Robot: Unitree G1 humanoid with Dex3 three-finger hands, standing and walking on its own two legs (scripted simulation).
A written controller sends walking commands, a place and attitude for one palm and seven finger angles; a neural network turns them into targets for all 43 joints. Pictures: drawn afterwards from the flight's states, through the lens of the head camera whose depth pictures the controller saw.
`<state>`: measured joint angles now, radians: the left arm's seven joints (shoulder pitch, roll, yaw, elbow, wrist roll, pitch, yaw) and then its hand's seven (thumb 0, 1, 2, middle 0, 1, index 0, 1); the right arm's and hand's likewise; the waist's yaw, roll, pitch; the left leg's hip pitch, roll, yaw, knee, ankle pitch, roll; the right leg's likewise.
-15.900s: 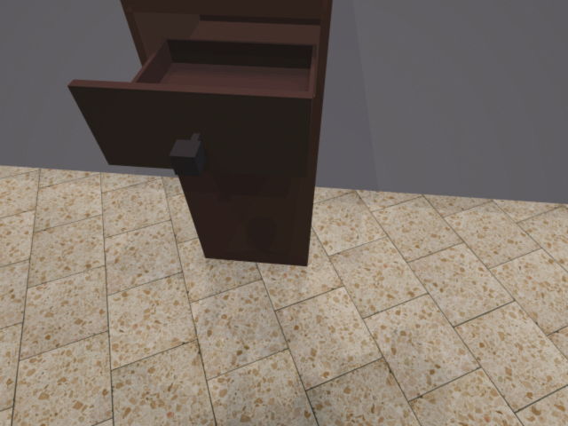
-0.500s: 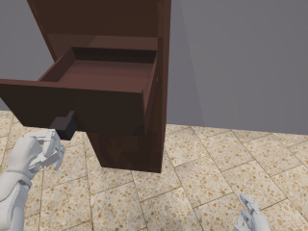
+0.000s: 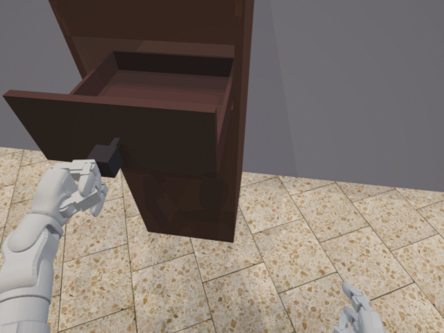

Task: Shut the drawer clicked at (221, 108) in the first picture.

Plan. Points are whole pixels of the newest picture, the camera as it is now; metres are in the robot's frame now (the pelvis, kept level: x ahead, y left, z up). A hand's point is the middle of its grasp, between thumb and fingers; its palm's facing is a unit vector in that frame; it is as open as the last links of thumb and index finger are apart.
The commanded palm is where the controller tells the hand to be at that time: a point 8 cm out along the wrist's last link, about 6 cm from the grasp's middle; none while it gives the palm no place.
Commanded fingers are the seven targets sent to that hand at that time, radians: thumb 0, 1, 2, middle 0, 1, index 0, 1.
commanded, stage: push the drawer shut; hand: left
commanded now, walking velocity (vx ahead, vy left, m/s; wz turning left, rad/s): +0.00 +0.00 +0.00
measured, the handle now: (109, 153) +0.39 +0.24 +0.12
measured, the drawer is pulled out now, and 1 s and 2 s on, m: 0.25 0.14 0.02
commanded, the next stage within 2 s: none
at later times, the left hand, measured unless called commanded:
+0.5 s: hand (111, 167) +0.36 +0.23 +0.12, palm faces -0.05 -1.00 -0.03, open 3.2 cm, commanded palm +0.35 +0.28 +0.12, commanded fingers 0.00 0.90 0.90 -1.40 -1.60 -1.40 -1.60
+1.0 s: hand (122, 145) +0.42 +0.23 +0.12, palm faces -0.06 -1.00 -0.01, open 3.3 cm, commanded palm +0.41 +0.28 +0.12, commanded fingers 0.00 0.90 0.90 -1.40 -1.60 -1.40 -1.60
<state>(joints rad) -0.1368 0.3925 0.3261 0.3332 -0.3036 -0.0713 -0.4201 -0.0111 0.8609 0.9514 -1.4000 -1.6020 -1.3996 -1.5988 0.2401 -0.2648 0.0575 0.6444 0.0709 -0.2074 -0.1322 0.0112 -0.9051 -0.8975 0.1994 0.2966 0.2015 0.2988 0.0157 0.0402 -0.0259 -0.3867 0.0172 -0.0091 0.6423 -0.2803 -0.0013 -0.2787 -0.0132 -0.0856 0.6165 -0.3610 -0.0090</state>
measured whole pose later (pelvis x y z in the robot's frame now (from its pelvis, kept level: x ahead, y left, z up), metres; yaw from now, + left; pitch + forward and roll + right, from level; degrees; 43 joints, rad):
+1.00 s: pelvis +0.01 +0.00 +0.00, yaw -2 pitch +7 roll -1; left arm -0.59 0.49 0.35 0.86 -0.23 -0.17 -0.42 0.03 0.87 0.94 -1.40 -1.60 -1.40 -1.60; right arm 0.33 -0.28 0.04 0.65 0.06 -0.07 -0.09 0.01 -0.91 -0.90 0.20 0.30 0.20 0.30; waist -0.06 0.02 -0.05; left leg -0.50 0.03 0.01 0.69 -0.30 0.00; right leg -0.39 0.00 -0.06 0.64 -0.36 -0.01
